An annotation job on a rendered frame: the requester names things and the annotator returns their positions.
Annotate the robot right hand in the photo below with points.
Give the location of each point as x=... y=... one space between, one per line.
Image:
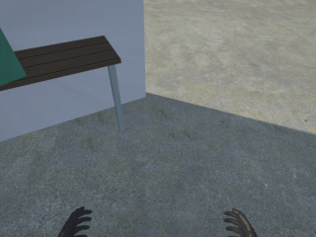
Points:
x=245 y=228

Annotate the carton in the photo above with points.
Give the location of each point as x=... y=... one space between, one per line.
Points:
x=10 y=67

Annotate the table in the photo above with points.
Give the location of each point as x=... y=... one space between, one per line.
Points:
x=66 y=58

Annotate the robot left hand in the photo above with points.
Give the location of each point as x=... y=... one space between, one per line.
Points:
x=70 y=227

